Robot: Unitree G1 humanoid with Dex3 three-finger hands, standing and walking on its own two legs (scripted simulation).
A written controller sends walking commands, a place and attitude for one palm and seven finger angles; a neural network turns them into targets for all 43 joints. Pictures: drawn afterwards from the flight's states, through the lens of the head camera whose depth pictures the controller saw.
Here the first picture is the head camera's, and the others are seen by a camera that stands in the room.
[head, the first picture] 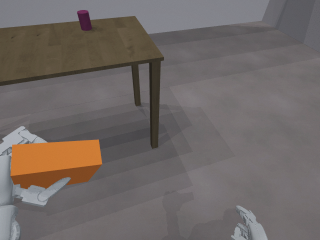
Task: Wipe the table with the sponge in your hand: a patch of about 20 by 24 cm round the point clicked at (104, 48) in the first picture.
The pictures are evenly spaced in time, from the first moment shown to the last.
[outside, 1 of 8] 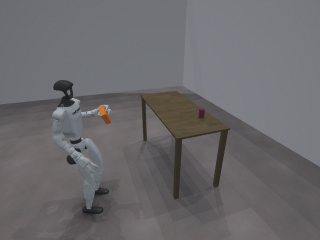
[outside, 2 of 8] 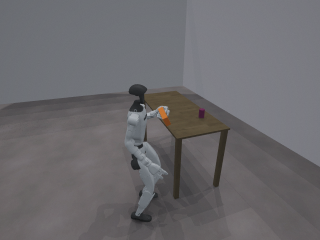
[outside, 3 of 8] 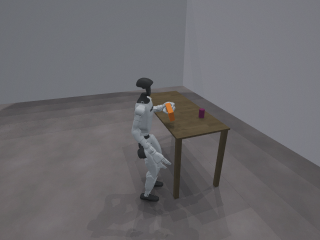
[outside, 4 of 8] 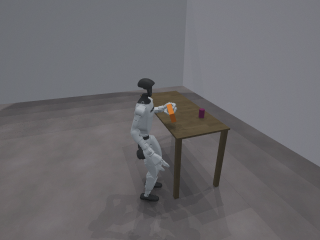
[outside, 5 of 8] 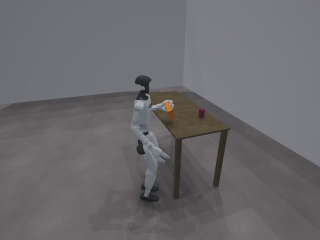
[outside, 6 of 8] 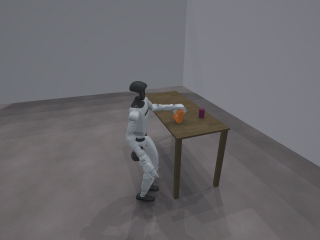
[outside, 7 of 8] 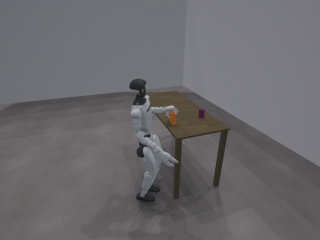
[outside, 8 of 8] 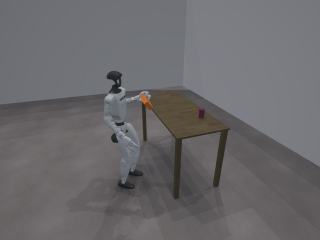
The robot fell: no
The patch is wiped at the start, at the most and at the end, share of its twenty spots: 0.00 1.00 1.00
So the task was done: yes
